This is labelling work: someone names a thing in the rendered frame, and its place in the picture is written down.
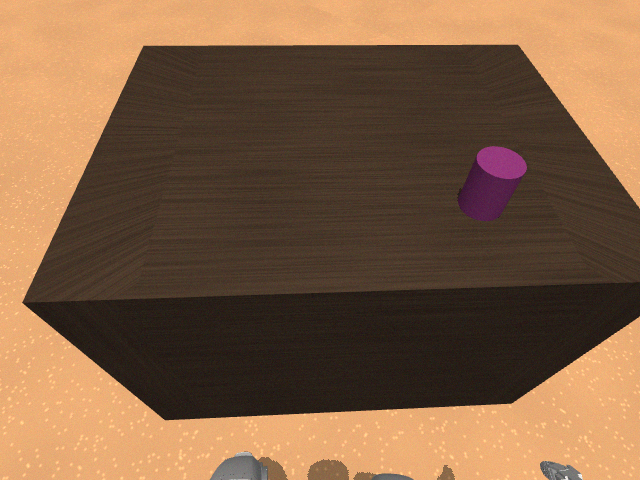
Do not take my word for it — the right robot hand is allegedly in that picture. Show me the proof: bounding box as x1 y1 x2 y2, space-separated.
540 461 583 480

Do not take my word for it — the can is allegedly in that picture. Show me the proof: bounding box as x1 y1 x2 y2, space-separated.
458 146 527 221

